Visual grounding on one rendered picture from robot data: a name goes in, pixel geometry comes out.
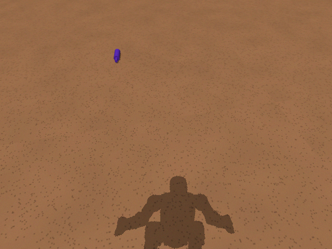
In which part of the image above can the bottle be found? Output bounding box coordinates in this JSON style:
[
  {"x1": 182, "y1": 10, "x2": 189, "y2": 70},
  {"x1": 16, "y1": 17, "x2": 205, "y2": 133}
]
[{"x1": 114, "y1": 49, "x2": 120, "y2": 63}]

